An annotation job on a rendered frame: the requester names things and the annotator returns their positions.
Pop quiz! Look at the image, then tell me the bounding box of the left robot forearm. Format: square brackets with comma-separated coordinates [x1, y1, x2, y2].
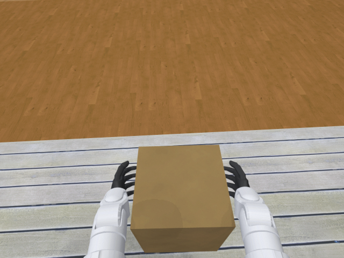
[84, 188, 130, 258]

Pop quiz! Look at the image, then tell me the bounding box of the robot left hand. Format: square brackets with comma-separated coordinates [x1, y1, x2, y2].
[111, 161, 137, 196]

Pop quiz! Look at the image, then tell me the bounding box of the right robot forearm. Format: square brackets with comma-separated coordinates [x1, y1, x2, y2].
[234, 187, 290, 258]

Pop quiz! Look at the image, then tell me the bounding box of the carton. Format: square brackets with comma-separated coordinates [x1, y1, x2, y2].
[130, 145, 236, 253]

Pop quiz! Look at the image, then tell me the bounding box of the robot right hand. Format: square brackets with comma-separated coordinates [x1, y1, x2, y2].
[224, 161, 250, 198]

